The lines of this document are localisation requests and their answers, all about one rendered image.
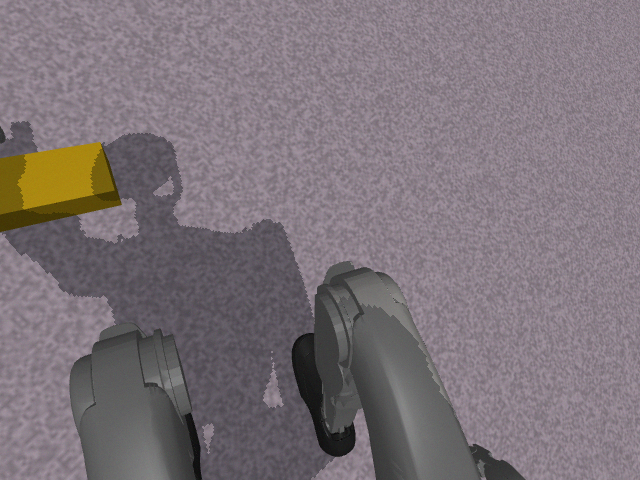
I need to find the right robot foot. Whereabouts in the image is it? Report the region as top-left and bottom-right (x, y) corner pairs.
(292, 333), (356, 457)

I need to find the right robot hand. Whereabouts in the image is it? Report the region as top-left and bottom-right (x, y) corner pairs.
(469, 444), (525, 480)

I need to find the left robot foot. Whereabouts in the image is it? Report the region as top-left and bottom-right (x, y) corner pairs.
(185, 413), (202, 480)

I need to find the carton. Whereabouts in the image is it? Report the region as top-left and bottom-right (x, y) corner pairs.
(0, 142), (122, 232)

